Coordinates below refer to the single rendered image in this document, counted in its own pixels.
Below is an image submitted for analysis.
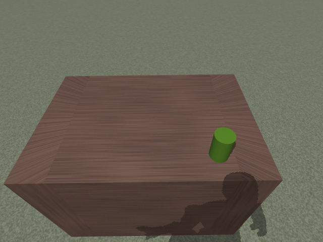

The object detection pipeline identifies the can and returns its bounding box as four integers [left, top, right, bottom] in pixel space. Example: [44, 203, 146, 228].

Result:
[209, 127, 236, 163]

